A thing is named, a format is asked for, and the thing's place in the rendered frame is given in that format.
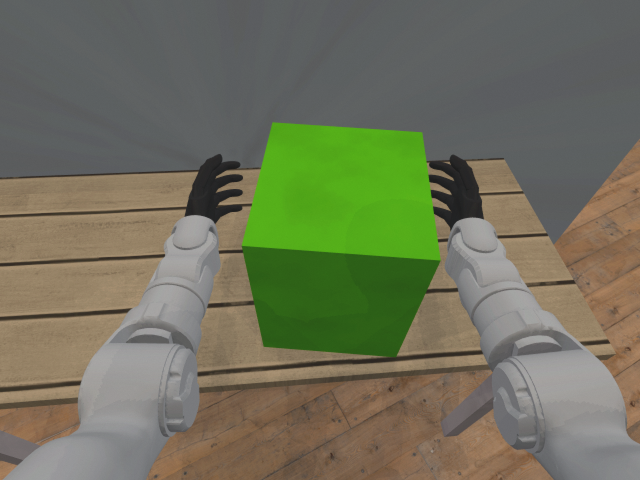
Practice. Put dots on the robot left forearm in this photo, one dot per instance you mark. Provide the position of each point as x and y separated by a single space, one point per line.
176 299

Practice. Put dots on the table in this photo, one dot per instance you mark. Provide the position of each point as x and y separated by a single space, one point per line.
77 253

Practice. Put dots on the robot left hand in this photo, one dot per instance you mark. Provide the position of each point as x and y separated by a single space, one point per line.
203 198

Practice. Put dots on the robot right upper arm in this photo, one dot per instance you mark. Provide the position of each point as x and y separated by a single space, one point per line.
564 409

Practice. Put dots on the carton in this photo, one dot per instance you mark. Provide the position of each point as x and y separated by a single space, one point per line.
341 243

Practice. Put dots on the robot right forearm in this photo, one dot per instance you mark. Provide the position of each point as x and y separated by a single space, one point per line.
504 311

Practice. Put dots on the robot right hand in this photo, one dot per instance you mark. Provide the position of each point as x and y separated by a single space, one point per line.
466 201

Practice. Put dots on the robot left upper arm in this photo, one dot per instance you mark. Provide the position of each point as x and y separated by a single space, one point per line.
135 397

